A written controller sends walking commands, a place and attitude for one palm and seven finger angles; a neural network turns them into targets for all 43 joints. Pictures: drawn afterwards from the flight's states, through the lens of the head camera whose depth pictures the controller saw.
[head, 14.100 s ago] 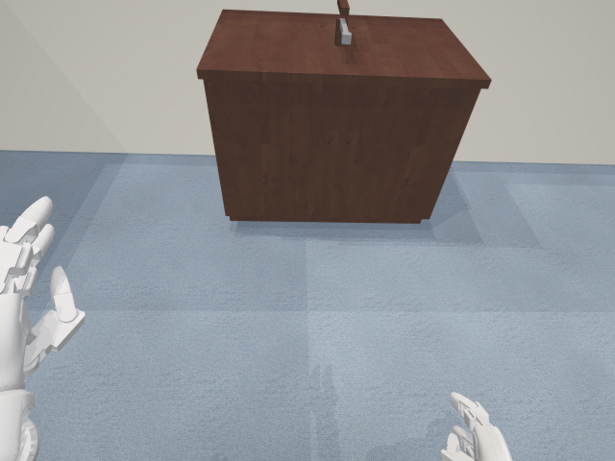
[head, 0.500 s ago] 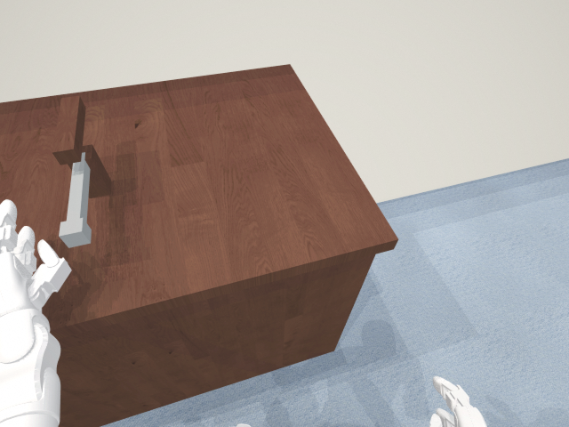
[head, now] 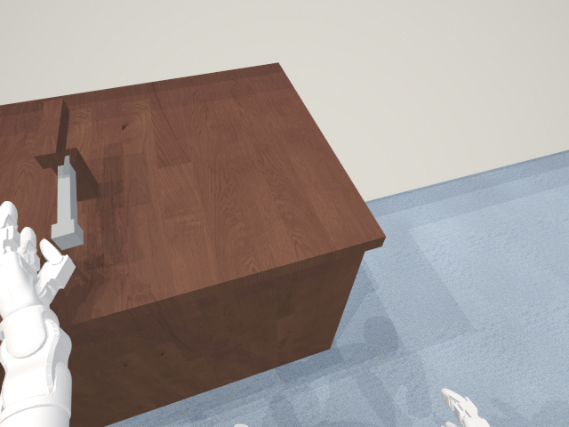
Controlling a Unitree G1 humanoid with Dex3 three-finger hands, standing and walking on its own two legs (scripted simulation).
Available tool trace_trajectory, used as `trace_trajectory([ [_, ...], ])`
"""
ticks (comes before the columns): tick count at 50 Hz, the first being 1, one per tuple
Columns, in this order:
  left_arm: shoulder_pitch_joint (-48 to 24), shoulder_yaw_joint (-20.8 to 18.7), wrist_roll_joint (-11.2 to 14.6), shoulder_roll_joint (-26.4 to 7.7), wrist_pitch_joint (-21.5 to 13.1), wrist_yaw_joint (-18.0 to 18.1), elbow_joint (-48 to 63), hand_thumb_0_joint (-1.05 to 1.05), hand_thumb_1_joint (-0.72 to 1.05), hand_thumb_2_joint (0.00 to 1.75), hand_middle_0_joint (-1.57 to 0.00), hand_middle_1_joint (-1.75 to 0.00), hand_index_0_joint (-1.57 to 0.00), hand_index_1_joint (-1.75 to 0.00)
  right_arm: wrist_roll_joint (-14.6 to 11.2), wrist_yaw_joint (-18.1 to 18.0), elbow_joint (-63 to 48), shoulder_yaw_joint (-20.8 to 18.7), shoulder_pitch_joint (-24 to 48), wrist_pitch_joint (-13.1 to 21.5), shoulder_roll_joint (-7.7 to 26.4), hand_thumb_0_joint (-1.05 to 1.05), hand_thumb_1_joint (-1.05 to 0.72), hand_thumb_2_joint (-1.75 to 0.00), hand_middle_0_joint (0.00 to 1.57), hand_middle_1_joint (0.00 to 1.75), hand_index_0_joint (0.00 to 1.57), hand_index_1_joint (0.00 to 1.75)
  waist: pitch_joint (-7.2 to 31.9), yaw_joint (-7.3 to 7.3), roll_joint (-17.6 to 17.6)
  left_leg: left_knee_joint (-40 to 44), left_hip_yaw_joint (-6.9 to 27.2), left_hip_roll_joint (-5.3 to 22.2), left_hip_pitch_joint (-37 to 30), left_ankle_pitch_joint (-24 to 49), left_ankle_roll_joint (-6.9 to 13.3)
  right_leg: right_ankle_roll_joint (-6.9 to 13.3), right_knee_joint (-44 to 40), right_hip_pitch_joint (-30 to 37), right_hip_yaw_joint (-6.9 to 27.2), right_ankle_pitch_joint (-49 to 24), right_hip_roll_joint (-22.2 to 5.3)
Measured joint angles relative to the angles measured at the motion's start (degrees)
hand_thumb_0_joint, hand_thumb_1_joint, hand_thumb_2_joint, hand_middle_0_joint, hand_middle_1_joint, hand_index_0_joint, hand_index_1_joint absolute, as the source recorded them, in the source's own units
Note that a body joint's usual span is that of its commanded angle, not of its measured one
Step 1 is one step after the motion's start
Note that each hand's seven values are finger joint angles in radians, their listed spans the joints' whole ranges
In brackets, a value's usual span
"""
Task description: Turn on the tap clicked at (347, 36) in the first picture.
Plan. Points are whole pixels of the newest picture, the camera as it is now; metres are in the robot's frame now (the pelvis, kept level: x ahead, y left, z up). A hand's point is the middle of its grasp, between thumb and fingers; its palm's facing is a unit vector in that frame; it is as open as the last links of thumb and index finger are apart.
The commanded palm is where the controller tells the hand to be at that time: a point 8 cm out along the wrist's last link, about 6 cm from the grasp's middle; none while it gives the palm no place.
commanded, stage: push the lever round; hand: left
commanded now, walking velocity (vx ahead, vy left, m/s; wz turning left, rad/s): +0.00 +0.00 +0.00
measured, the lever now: (67, 234) +0.34 +0.32 +0.09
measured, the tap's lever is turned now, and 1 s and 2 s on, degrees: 4 31 57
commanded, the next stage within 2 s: none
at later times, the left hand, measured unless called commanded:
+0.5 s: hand (98, 254) +0.32 +0.28 +0.07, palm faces +0.68 -0.73 -0.07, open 7.7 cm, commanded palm +0.28 +0.30 +0.07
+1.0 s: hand (132, 235) +0.35 +0.24 +0.07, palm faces +0.75 -0.66 -0.08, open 7.8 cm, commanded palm +0.30 +0.26 +0.07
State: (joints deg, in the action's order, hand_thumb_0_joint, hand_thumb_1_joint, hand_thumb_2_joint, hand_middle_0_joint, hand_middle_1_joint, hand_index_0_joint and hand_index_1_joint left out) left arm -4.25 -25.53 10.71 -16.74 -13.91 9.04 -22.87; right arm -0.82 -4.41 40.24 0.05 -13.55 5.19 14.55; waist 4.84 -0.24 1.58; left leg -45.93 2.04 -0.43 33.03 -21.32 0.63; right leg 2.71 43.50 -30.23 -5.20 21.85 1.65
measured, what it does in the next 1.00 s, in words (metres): stands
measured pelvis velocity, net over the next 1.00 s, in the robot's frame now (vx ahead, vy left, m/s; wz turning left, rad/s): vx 0.00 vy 0.00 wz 0.01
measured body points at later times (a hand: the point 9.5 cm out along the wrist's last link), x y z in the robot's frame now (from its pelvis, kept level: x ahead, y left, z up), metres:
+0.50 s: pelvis +0.00 +0.00 +0.00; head +0.03 +0.00 +0.45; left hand +0.28 +0.31 +0.07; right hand +0.15 -0.24 -0.10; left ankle +0.02 +0.11 -0.71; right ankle +0.00 -0.09 -0.71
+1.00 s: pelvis +0.00 +0.00 +0.00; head +0.02 +0.00 +0.45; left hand +0.31 +0.27 +0.07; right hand +0.14 -0.24 -0.11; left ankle +0.02 +0.11 -0.71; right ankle +0.00 -0.09 -0.71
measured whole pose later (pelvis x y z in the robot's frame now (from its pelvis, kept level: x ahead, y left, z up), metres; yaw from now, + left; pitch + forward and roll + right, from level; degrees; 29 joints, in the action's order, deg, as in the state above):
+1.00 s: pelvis +0.00 +0.00 +0.00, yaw +0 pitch +8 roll -1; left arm -13.9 -14.7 -0.3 -5.2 -9.1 38.1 -25.3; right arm 2.2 -1.9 41.5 -0.5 -11.1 0.2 12.4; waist 6.1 -1.2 1.5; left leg -45.4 2.3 -0.8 31.9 -21.1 0.5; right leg 2.7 43.3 -29.2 -5.4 21.9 1.3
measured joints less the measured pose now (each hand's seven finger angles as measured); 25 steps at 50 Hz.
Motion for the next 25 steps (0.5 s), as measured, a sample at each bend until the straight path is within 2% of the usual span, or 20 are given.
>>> trace_trajectory([
  [18,0.59,5.34,-4.01,5.45,0.92,10.67,3.82,0.02,0.92,0.91,-0.15,-0.15,-0.15,-0.15,1.01,1.29,-0.83,0.08,1.4,-1.5,-1.22,0.01,-0.9,-0.89,0.2,0.3,0.2,0.3,0.71,0.01,0.09,0.52,-0.12,-0.28,-1.53,-0.14,0.03,-0.09,-0.17,1.38,0.17,0.33,-0.26],
  [25,-1.96,7.0,-5.54,6.74,1.74,14.62,2.48,0.01,0.91,0.91,-0.15,-0.15,-0.15,-0.15,1.31,1.14,-0.31,0.31,2.34,-2.2,-1.24,0.01,-0.9,-0.89,0.2,0.3,0.2,0.3,0.44,0.1,-0.07,0.24,0.32,-0.52,-1.18,0.02,0.06,-0.11,0.03,1.25,-0.29,0.34,-0.48],
])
